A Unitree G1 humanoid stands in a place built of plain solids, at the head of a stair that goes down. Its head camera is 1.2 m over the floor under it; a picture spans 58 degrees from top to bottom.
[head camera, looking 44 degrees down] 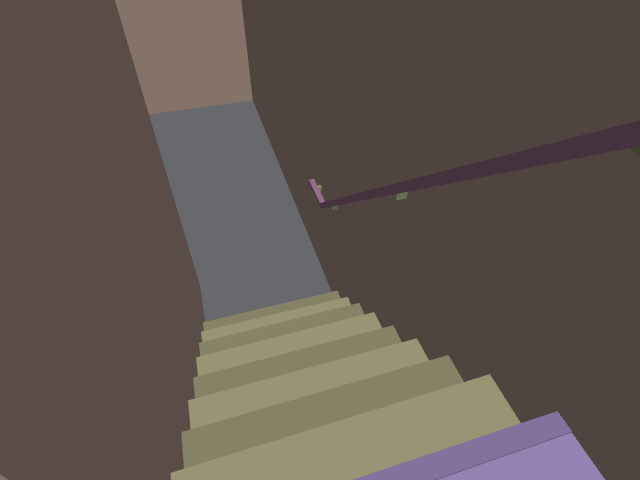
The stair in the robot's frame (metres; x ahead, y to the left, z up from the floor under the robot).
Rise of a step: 0.20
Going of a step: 0.23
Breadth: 1.10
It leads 17 degrees to the left of straight ahead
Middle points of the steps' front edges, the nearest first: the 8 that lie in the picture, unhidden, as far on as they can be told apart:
0.61 -0.08 -0.21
0.82 -0.01 -0.42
1.03 0.05 -0.62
1.25 0.12 -0.82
1.48 0.19 -1.01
1.70 0.25 -1.21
1.91 0.32 -1.40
2.13 0.38 -1.59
